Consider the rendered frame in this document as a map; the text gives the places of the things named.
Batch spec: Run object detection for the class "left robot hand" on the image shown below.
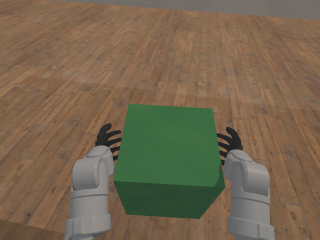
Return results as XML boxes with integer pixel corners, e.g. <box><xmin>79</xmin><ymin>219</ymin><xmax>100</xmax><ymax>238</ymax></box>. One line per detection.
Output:
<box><xmin>95</xmin><ymin>123</ymin><xmax>122</xmax><ymax>161</ymax></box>

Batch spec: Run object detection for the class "carton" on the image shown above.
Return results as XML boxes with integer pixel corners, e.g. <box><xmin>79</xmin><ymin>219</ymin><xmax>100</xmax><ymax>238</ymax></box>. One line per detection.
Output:
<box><xmin>113</xmin><ymin>103</ymin><xmax>225</xmax><ymax>219</ymax></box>

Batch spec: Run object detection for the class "left robot forearm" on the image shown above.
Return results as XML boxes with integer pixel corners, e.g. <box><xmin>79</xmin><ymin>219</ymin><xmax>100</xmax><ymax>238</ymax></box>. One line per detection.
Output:
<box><xmin>64</xmin><ymin>145</ymin><xmax>115</xmax><ymax>240</ymax></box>

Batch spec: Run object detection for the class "right robot hand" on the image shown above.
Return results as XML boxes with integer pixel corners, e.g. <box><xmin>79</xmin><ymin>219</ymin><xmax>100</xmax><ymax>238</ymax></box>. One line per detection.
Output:
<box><xmin>216</xmin><ymin>127</ymin><xmax>243</xmax><ymax>166</ymax></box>

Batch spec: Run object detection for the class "right robot forearm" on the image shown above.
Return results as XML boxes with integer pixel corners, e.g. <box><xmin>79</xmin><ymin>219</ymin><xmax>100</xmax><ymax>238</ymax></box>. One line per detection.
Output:
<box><xmin>223</xmin><ymin>149</ymin><xmax>275</xmax><ymax>240</ymax></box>

